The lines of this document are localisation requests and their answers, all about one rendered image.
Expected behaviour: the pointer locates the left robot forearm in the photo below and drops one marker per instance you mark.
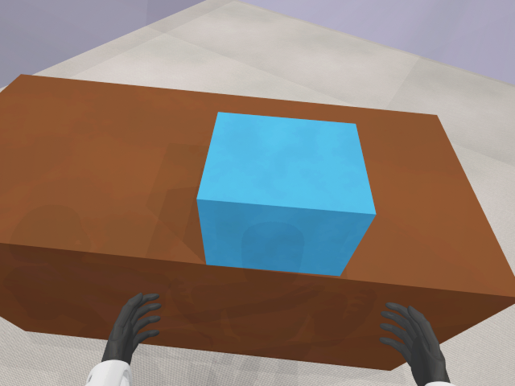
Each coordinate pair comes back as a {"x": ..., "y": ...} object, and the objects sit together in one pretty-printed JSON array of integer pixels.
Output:
[{"x": 110, "y": 373}]

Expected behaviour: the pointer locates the carton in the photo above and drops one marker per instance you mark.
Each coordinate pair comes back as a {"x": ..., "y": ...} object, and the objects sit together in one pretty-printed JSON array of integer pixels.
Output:
[{"x": 283, "y": 194}]

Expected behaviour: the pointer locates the robot left hand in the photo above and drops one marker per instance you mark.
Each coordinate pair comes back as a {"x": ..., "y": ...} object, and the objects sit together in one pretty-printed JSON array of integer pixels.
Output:
[{"x": 124, "y": 337}]

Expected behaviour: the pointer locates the robot right hand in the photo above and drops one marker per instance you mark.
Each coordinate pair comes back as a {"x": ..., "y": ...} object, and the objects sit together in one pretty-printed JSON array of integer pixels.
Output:
[{"x": 421, "y": 348}]

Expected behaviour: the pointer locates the pedestal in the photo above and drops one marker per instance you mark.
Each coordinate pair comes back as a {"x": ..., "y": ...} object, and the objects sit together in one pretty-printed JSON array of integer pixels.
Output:
[{"x": 98, "y": 189}]

